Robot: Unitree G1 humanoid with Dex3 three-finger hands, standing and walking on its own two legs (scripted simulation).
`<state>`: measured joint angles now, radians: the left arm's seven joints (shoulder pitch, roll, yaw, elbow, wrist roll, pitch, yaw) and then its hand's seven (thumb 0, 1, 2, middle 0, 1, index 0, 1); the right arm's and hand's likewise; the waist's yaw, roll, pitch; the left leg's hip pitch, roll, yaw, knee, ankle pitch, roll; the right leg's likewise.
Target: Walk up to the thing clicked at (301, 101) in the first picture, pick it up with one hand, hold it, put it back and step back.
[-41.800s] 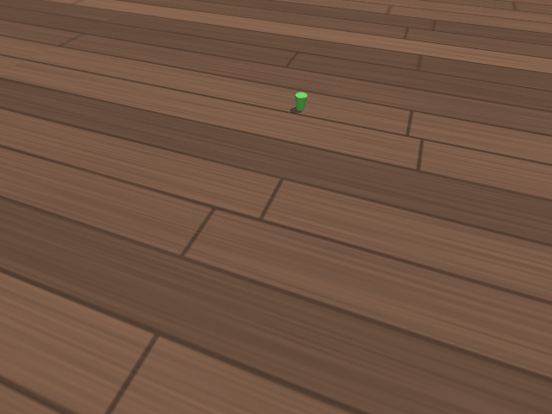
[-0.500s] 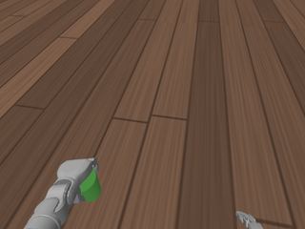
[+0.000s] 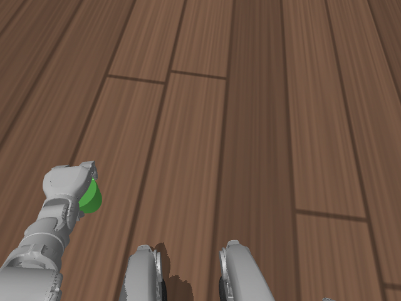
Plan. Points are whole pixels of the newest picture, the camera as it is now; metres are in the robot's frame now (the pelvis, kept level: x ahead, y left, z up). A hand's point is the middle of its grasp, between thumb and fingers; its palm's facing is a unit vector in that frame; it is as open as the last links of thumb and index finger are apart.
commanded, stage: crouch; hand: left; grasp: from above
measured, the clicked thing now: (83, 196) +0.39 +0.25 -0.16
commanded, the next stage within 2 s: lower in 1.10 s
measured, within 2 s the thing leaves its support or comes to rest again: neither
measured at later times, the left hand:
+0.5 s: hand (91, 212) +0.39 +0.28 -0.31, palm faces -0.45 -0.02 -0.89, open 10.4 cm
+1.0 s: hand (96, 216) +0.40 +0.29 -0.38, palm faces -0.45 -0.03 -0.89, open 10.4 cm
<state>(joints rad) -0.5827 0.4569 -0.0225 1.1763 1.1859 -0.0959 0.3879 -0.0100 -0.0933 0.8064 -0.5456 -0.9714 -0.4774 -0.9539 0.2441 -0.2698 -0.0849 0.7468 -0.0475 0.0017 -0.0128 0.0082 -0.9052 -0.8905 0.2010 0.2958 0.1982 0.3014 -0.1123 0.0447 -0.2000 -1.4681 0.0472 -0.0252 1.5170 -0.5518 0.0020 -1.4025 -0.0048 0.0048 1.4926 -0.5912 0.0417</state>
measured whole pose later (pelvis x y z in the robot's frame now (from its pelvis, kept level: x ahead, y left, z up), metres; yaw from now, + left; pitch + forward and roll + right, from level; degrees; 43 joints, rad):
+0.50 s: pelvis -0.02 +0.00 -0.15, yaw -3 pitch +37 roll -6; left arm -0.71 0.61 0.09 1.22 1.24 -0.20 0.39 -0.01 -0.12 0.82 -0.56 -0.96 -0.50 -0.94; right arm 0.13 -0.25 -0.04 0.75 -0.11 -0.07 0.08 0.01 -0.91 -0.90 0.20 0.30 0.20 0.30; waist -0.13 0.01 -0.17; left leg -2.03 0.04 -0.10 2.03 -0.65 -0.01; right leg -1.93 0.01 -0.04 1.99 -0.71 0.04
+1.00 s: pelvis -0.03 +0.00 -0.22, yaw -5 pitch +34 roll -7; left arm -0.77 0.69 0.15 1.29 1.27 -0.25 0.39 -0.01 -0.10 0.81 -0.55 -0.97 -0.49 -0.95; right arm 0.12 -0.25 -0.03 0.78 -0.14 -0.05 0.12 0.00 -0.92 -0.90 0.20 0.30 0.20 0.30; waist -0.14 -0.01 -0.10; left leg -2.22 0.04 -0.13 2.26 -0.65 -0.01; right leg -2.11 0.03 -0.04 2.21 -0.71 0.05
